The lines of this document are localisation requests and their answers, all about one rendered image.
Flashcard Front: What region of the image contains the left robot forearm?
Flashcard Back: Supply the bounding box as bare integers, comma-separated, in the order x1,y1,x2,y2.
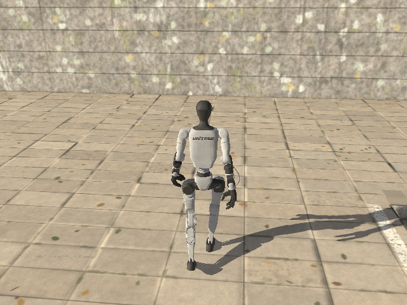
172,152,182,177

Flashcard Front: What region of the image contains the right robot forearm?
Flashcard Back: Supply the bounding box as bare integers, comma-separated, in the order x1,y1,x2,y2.
224,155,236,191

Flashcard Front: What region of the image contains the robot left hand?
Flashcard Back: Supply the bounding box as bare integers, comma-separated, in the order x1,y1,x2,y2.
171,174,185,187

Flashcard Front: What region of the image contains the robot left upper arm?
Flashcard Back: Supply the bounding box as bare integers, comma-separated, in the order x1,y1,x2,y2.
175,128,191,162

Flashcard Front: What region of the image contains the right robot foot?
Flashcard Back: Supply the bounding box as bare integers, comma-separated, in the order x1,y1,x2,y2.
206,237,215,252

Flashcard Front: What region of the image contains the robot right upper arm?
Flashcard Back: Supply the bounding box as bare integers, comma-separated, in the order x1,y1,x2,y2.
217,128,230,165

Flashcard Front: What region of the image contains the robot right hand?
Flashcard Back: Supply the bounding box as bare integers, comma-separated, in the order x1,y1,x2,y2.
221,189,237,209

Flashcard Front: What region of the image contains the humanoid robot head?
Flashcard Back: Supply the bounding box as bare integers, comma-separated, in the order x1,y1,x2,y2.
193,100,214,130

